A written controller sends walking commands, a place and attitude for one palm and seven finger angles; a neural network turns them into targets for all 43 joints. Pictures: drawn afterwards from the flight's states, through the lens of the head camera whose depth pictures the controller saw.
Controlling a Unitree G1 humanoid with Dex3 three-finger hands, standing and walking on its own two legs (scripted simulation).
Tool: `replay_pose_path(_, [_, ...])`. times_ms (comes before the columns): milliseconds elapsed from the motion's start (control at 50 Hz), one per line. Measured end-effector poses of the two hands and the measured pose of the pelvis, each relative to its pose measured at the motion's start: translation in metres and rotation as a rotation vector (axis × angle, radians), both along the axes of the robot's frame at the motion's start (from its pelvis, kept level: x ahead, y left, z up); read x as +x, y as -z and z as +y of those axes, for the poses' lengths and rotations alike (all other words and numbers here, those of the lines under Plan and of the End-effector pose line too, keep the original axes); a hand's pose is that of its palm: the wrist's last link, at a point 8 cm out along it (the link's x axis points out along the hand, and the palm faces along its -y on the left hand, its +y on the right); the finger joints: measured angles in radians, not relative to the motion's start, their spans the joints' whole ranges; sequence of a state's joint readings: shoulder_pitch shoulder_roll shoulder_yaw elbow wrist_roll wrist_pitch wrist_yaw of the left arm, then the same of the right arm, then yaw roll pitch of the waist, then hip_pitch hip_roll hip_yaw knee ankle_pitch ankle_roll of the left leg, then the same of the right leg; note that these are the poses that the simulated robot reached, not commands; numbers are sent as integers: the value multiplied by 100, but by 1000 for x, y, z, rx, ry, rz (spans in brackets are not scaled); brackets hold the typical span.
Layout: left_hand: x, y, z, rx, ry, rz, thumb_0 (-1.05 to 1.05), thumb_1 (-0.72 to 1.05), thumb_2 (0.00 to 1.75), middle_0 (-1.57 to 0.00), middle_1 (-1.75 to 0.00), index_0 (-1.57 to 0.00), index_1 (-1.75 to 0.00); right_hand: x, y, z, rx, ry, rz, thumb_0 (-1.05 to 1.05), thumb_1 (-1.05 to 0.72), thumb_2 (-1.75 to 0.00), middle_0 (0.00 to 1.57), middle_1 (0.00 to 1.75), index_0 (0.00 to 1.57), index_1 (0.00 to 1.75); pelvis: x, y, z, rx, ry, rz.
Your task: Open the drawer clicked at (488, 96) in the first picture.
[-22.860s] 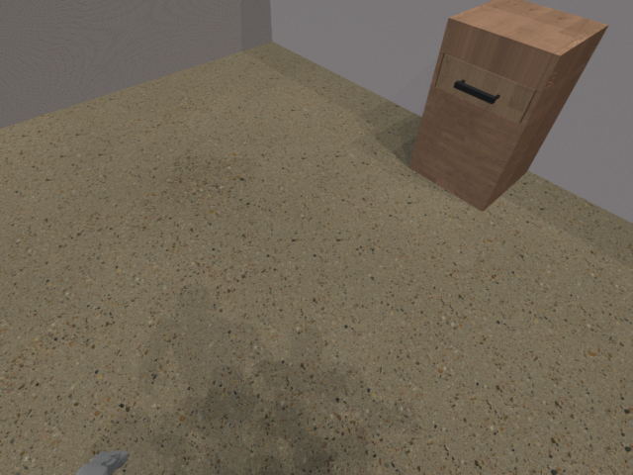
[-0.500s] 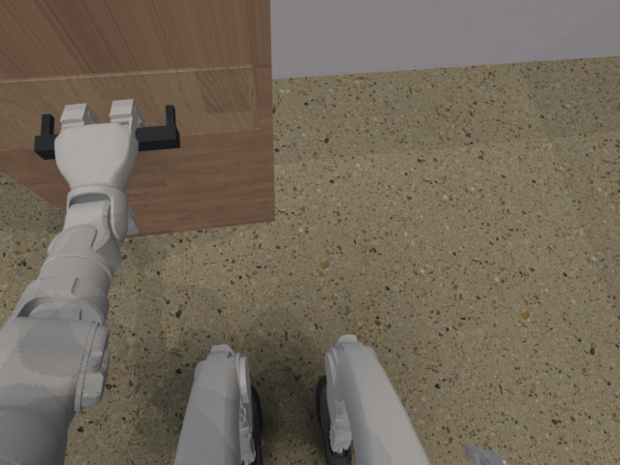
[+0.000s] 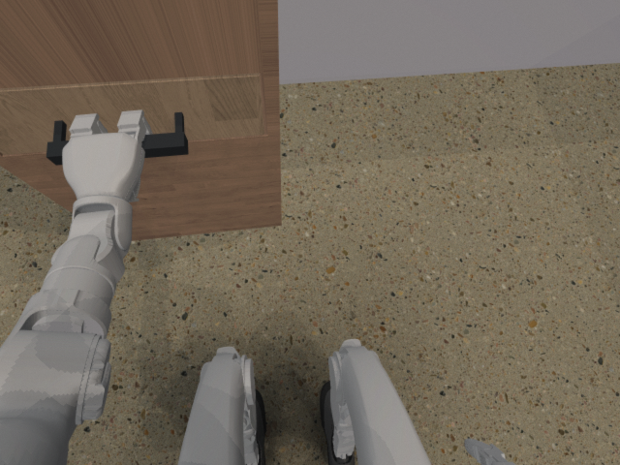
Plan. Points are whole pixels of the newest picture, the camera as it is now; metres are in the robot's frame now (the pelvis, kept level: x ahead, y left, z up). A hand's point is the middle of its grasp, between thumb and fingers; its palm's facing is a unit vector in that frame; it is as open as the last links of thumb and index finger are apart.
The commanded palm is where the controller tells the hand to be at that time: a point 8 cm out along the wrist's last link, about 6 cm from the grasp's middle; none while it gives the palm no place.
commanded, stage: close the thumb around the handle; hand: left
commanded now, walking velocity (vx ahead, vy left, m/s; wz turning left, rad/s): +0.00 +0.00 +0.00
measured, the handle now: (120, 136) +0.54 +0.24 -0.05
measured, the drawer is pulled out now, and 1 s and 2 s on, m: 0.00 0.07 0.17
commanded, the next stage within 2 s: pull the drawer open in 0.20 s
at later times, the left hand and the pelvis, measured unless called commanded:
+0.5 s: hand (125, 184) +0.48 +0.23 -0.07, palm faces -0.04 -0.04 -1.00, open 5.9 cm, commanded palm +0.45 +0.22 -0.02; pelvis +0.00 +0.01 +0.01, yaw -1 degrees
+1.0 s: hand (124, 227) +0.42 +0.23 -0.07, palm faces -0.03 -0.07 -1.00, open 6.0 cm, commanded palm +0.39 +0.23 -0.02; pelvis +0.01 +0.01 +0.02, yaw +0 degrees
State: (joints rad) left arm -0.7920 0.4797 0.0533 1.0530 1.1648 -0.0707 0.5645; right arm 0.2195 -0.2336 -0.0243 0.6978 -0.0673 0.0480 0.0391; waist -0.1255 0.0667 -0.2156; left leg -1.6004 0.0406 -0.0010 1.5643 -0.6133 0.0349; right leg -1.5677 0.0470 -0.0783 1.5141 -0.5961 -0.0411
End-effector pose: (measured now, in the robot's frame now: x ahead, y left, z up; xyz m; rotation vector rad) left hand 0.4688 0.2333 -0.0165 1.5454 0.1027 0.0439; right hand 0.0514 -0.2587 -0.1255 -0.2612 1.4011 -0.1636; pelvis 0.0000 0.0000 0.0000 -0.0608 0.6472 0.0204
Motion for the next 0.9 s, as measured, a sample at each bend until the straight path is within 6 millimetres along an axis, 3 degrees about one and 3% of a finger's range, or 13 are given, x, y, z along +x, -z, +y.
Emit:
replay_pose_path(120, [0,0,0,-2,0,-1,0,69,82,-37,-131,-38,-130,0,-1,0,-6,5,-8,0,-91,-90,20,30,20,30,-1,0,2,-3,1,-2])
replay_pose_path(520, [-9,1,0,-20,6,2,1,72,77,-32,-134,-36,-129,-10,-7,8,7,36,26,0,-91,-90,20,30,20,29,2,-6,8,-1,14,-10])
replay_pose_path(900, [-54,1,-2,-39,22,-3,1,71,78,-31,-135,-35,-127,38,-9,10,29,-20,-61,0,-91,-90,20,30,20,29,8,-16,8,13,11,-38])
